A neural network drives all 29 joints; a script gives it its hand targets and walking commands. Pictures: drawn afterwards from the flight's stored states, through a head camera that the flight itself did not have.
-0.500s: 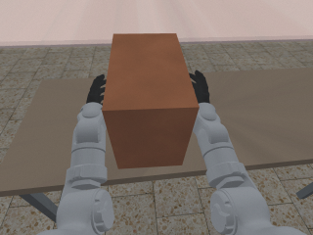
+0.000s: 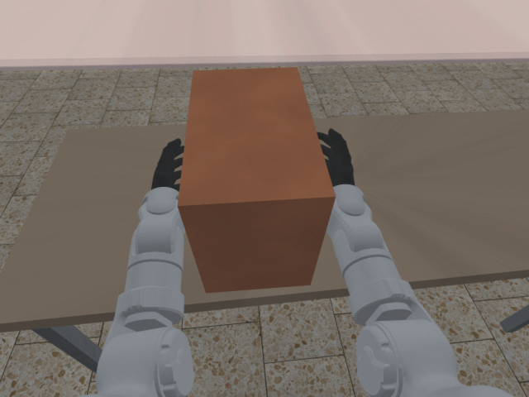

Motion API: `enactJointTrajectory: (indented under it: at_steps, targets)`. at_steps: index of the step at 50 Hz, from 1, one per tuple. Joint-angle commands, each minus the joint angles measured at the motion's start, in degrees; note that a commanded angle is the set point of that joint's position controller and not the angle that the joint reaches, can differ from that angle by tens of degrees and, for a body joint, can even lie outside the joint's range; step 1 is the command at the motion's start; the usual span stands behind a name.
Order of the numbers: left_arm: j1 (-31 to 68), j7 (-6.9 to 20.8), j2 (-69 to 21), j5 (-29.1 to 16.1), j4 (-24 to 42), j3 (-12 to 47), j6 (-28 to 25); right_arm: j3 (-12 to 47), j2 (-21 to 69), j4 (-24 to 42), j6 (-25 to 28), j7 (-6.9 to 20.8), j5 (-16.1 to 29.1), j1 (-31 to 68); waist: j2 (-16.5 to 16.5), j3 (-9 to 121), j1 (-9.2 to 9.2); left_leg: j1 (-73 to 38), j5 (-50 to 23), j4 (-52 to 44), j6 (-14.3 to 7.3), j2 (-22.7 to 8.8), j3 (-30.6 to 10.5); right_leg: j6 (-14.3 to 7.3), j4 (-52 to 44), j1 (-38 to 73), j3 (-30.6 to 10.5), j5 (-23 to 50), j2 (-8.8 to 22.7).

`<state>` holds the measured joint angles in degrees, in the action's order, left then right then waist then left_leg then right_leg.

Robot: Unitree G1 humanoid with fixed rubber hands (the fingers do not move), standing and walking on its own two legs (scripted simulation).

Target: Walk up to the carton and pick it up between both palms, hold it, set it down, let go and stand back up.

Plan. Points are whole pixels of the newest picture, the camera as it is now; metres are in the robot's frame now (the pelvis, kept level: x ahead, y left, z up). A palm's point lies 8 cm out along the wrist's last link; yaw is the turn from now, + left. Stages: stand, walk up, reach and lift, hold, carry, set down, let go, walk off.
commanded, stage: set down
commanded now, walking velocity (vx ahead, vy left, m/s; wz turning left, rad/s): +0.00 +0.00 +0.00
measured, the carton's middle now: (252, 178) +0.43 +0.02 +0.10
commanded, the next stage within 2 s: none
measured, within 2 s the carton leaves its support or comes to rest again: neither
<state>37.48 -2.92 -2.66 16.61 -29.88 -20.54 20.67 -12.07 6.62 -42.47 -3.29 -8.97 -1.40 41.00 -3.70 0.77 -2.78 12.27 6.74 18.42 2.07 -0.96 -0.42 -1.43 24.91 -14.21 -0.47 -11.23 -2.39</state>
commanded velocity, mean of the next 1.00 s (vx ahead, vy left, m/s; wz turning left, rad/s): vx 0.00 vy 0.00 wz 0.00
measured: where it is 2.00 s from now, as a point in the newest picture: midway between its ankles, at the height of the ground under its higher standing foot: outside the picture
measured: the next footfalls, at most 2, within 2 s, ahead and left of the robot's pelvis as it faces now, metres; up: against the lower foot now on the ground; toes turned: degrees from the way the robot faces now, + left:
none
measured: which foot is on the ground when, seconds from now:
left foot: down 0.00-1.00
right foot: down 0.00-1.00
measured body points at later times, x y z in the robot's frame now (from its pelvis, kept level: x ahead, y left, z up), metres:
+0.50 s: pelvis +0.01 +0.00 +0.00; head +0.02 +0.02 +0.45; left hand +0.41 +0.16 +0.07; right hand +0.41 -0.11 +0.09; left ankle +0.03 +0.15 -0.74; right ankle +0.02 -0.08 -0.74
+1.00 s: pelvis +0.03 +0.01 +0.00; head +0.05 +0.03 +0.45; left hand +0.42 +0.17 +0.04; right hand +0.43 -0.10 +0.08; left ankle +0.03 +0.15 -0.74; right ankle +0.02 -0.08 -0.74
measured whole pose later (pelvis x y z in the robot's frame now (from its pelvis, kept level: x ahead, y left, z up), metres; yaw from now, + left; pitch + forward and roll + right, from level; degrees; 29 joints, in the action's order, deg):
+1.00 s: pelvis +0.03 +0.01 +0.00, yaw +0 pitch +3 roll +1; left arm 37.5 -6.0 -3.2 17.4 -49.1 -23.6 2.7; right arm -26.8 9.3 -53.3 8.2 -3.6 -17.6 41.2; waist -3.7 0.8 -0.1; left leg 13.6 9.5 19.7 2.1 -1.0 -0.4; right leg -1.4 23.5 -14.2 -0.5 -12.5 -2.4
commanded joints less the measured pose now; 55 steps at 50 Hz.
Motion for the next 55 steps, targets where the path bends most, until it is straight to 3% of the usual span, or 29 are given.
enactJointTrajectory:
  at_steps: [1,4,8,12,15,20,21,23,24,25,26,27,28,30,31,33,34,36,37,39,40,41,43,46,48,50,52,53,55]
  targets:
    - [50.3,5.7,-33.6,-3.3,6.6,22.3,-10.6,21.1,33.1,8.4,8.0,9.0,-4.1,47.2,6.1,37.0,6.86,-8.3,-6.1,-1.1,-2.3,2.3,4.8,5.4,-5.4,20.3,3.7,21.2,2.8]
    - [48.9,5.2,-32.9,-4.1,2.3,20.2,-11.6,20.0,33.6,8.8,8.5,9.2,-4.6,48.4,2.9,37.3,8.31,-5.4,-4.6,-1.9,-3.2,2.4,5.5,5.6,-5.8,22.1,2.8,21.2,2.5]
    - [55.6,4.3,-35.1,-4.7,3.7,22.6,-15.4,17.5,33.9,4.0,10.0,10.4,-6.1,49.0,6.8,40.9,6.74,-4.7,-6.3,-1.2,-2.4,2.0,5.2,4.7,-4.6,19.7,3.4,22.3,2.6]
    - [52.0,3.6,-33.4,-2.2,-4.4,18.5,-16.1,13.6,32.5,1.8,10.3,11.0,-9.4,47.9,4.4,35.8,7.62,-3.5,-1.0,-1.8,-3.0,1.4,6.8,4.7,-6.3,17.3,3.6,13.8,2.9]
    - [56.0,3.7,-33.9,-3.5,-3.2,19.2,-18.7,14.1,34.2,1.7,10.8,11.1,-10.5,49.3,4.9,39.4,7.05,0.8,-3.1,-1.6,-3.1,2.1,6.3,5.0,-4.5,21.3,2.2,21.5,3.7]
    - [60.6,2.8,-35.5,-3.2,-1.3,18.9,-21.2,9.6,35.4,-2.2,12.1,12.1,-12.2,48.6,5.8,38.9,6.19,1.5,-0.6,-2.2,-2.4,1.6,6.6,4.6,-4.5,18.7,2.6,15.4,3.5]
    - [55.8,3.1,-34.4,-2.3,-6.1,16.5,-20.4,10.2,35.1,-2.5,12.1,11.9,-12.2,48.1,4.0,37.4,7.92,2.0,0.3,-2.7,-3.2,1.6,7.1,5.1,-4.8,19.6,2.2,15.2,3.5]
    - [56.1,3.1,-35.0,-2.5,-4.4,17.5,-21.8,10.2,35.2,-1.9,12.9,12.2,-12.6,48.8,5.3,40.9,7.72,1.6,-4.9,-1.4,-2.8,2.0,7.5,5.2,-3.7,21.3,1.9,22.7,3.9]
    - [57.0,2.9,-34.0,-1.4,-4.2,15.9,-22.8,11.2,36.5,-2.4,13.1,12.5,-12.7,48.9,5.6,40.6,9.47,4.0,-4.8,-1.7,-2.7,1.7,7.4,5.6,-3.1,23.3,1.7,24.2,4.4]
    - [58.3,3.0,-32.9,-0.8,-3.9,15.7,-23.3,9.2,35.8,-5.1,13.2,12.1,-14.6,46.1,5.8,39.3,7.79,4.2,-2.6,-2.1,-2.8,2.0,7.6,5.6,-2.9,23.0,1.5,24.1,4.7]
    - [55.1,3.1,-32.9,-1.2,-5.8,14.4,-23.1,11.7,36.5,-1.5,13.6,12.0,-13.0,48.8,4.3,41.7,10.42,5.1,-2.1,-2.2,-3.5,1.5,7.8,5.9,-2.2,24.4,1.1,23.5,4.5]
    - [56.8,2.6,-35.1,-2.4,-4.0,17.7,-23.9,11.5,36.3,-2.2,14.4,12.4,-12.5,50.3,6.0,41.4,9.07,5.1,-3.6,-2.3,-2.6,1.2,7.3,5.3,-2.3,23.8,2.0,24.6,4.1]
    - [54.1,2.7,-33.4,-1.8,-6.8,15.2,-23.5,11.9,36.3,-3.1,13.7,12.4,-12.4,46.3,3.4,41.3,9.42,5.2,-4.5,-1.9,-3.4,1.2,7.6,5.8,-1.7,25.0,1.2,27.5,4.3]
    - [56.2,2.9,-32.9,-2.2,-6.5,15.2,-24.5,10.0,36.2,-3.6,13.6,12.7,-14.1,46.0,3.8,41.0,8.2,7.2,-3.8,-2.7,-3.0,1.3,7.6,6.3,-1.2,25.5,1.3,27.5,4.4]
    - [54.1,3.1,-33.2,-2.0,-8.4,15.8,-23.8,7.3,34.1,-3.5,13.7,12.3,-15.5,45.3,3.7,39.7,5.78,6.6,-3.0,-2.7,-2.6,1.3,7.1,6.1,-2.0,23.9,2.4,26.1,4.1]
    - [53.5,3.3,-30.3,0.2,-10.1,11.5,-23.7,6.4,33.6,-5.6,13.5,12.8,-16.0,43.9,4.5,35.5,8.74,6.6,-2.2,-3.2,-2.9,1.3,8.7,6.4,-3.0,23.8,1.7,23.8,5.1]
    - [50.9,3.8,-30.9,-0.1,-10.4,11.6,-23.4,5.8,33.2,-4.9,13.7,12.5,-17.0,43.9,2.8,35.1,7.76,6.6,-3.1,-3.5,-2.8,1.2,8.1,6.2,-2.4,24.6,2.3,26.4,4.9]
    - [56.4,3.7,-31.5,-0.9,-4.8,13.6,-24.7,4.9,33.9,-6.1,14.0,12.5,-18.2,42.1,6.8,38.2,6.36,7.4,-5.0,-2.6,-2.2,1.7,8.5,6.1,-1.7,25.8,2.4,29.5,5.2]
    - [54.4,3.5,-31.3,0.0,-5.3,12.8,-26.1,6.7,35.7,-4.4,15.1,12.6,-18.3,41.8,3.5,41.1,8.23,6.9,-8.8,-1.8,-2.2,1.6,8.4,6.2,-1.1,28.3,1.8,34.4,5.0]
    - [56.6,3.0,-32.9,-2.5,-5.6,15.7,-26.9,6.5,35.9,-3.2,16.0,12.6,-17.2,45.9,5.5,47.6,6.68,7.1,-10.6,-0.8,-1.9,1.0,7.8,5.9,0.0,26.6,2.1,34.9,4.7]
    - [52.6,3.2,-34.0,-1.4,-10.0,14.9,-26.6,7.2,35.1,-2.1,16.7,12.7,-17.0,46.9,4.9,46.5,7.76,6.0,-12.1,-0.1,-1.6,1.2,7.8,6.2,-0.3,26.7,2.4,36.9,4.4]
    - [57.7,2.8,-32.9,-1.2,-5.4,13.8,-27.4,5.6,36.5,-5.7,16.1,12.7,-17.4,44.3,6.0,46.6,7.16,5.0,-13.7,-0.1,-1.4,1.0,7.9,6.0,-0.1,25.8,2.5,35.4,4.2]
    - [53.0,3.1,-31.6,0.4,-9.8,12.4,-26.6,5.4,34.0,-5.3,16.3,13.0,-17.8,43.6,6.6,41.9,8.15,5.4,-12.1,-0.6,-1.0,0.9,8.3,5.5,-1.0,24.8,2.6,33.8,4.7]
    - [51.4,3.6,-29.3,1.3,-11.9,8.3,-25.8,2.2,34.2,-8.0,14.7,12.6,-20.8,40.8,2.8,35.9,8.36,8.1,-5.0,-2.6,-2.6,1.4,9.2,6.6,-2.1,25.6,2.0,29.4,5.3]
    - [52.2,3.9,-31.4,0.5,-9.9,11.4,-26.6,1.1,32.8,-6.6,16.4,13.2,-21.5,40.8,5.3,39.7,6.05,7.8,-10.9,-1.8,-1.4,0.9,8.6,6.4,-0.7,26.3,2.8,35.9,5.1]
    - [53.0,3.5,-29.7,1.2,-8.7,9.4,-27.9,2.6,33.9,-5.2,17.2,13.5,-22.0,42.4,5.3,41.6,8.7,8.3,-10.4,-1.8,-2.0,0.9,8.9,6.4,0.0,27.2,2.4,35.5,5.2]
    - [53.6,3.2,-29.4,2.0,-9.1,8.2,-28.1,2.1,35.0,-7.5,16.7,13.4,-21.8,40.9,4.2,40.2,9.32,7.7,-12.0,-1.3,-1.7,0.9,9.1,6.4,0.1,27.5,2.3,37.0,4.8]
    - [53.3,3.5,-29.2,1.2,-11.1,8.2,-28.0,0.3,34.0,-7.0,16.6,13.2,-22.3,41.5,4.0,38.9,7.9,8.8,-10.9,-1.2,-1.9,1.0,9.1,6.4,-0.8,25.8,2.0,35.8,5.3]
    - [51.4,3.6,-28.2,2.6,-14.1,6.8,-27.8,0.5,33.3,-5.4,17.0,13.4,-22.9,42.0,2.9,41.6,7.99,10.5,-10.0,-1.9,-2.6,1.0,9.4,6.5,-0.2,27.9,1.7,38.0,5.5]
